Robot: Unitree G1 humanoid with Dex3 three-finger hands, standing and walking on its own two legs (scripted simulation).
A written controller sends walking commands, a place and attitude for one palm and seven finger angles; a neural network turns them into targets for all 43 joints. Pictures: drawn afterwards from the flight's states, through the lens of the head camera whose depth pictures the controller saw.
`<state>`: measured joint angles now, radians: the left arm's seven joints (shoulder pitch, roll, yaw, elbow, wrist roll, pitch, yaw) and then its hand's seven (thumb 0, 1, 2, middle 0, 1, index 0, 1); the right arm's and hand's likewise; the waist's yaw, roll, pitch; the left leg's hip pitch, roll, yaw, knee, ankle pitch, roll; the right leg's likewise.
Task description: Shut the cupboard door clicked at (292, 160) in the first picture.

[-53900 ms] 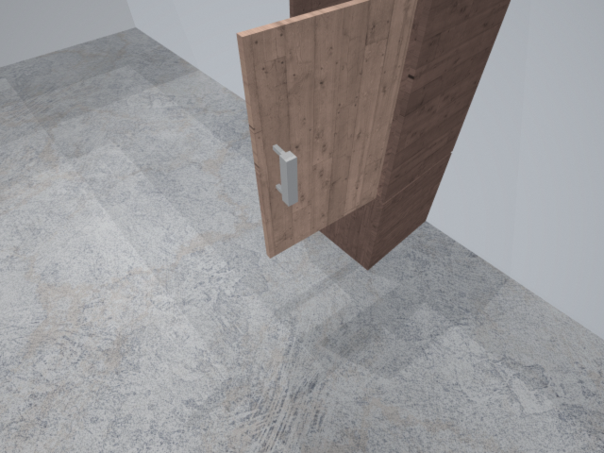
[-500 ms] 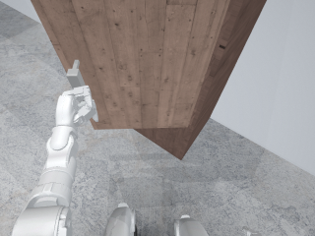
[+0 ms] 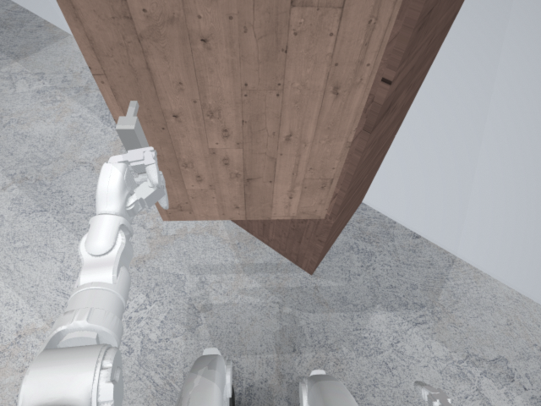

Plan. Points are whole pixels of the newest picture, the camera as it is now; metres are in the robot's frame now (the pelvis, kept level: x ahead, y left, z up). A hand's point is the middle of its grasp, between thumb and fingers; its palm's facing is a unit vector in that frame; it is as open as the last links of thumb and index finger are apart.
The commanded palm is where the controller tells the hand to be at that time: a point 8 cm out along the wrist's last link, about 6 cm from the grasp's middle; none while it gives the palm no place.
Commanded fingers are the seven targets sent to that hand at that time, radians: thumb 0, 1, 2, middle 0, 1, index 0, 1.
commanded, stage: push the door shut along its arc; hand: left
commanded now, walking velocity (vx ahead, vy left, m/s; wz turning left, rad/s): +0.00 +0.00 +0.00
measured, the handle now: (142, 142) +0.51 +0.22 +0.06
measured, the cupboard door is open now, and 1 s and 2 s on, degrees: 38 25 15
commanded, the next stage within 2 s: pull the fist back off the door in 1.46 s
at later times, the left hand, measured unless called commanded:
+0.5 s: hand (168, 158) +0.48 +0.17 +0.06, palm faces -0.10 -0.99 -0.03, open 3.2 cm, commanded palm +0.48 +0.19 +0.06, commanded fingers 0.00 0.90 0.90 -1.30 -1.50 -1.30 -1.50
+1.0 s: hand (203, 123) +0.54 +0.12 +0.06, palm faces -0.25 -0.97 -0.03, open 3.1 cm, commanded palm +0.55 +0.15 +0.06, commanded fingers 0.00 0.90 0.90 -1.30 -1.50 -1.30 -1.50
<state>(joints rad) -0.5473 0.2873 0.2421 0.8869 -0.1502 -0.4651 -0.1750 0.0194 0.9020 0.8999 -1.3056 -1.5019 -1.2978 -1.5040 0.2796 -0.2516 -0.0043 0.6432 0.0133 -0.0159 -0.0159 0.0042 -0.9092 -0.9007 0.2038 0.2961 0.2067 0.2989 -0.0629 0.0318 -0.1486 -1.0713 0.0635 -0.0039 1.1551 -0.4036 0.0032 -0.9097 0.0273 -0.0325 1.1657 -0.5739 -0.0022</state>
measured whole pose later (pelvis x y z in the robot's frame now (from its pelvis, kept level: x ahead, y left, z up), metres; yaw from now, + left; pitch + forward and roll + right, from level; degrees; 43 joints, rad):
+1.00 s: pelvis -0.02 +0.01 -0.04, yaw -3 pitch +27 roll -6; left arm -1.18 0.56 0.31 1.29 -0.03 -0.31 -0.34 0.02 0.90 0.90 -1.30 -1.50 -1.30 -1.50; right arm 0.37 -0.27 0.04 0.67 0.00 -0.05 0.01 0.00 -0.91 -0.90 0.20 0.30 0.21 0.30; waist -0.23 0.07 -0.14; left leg -1.39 0.09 -0.03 1.33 -0.42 0.02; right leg -1.22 0.06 -0.05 1.32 -0.58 0.01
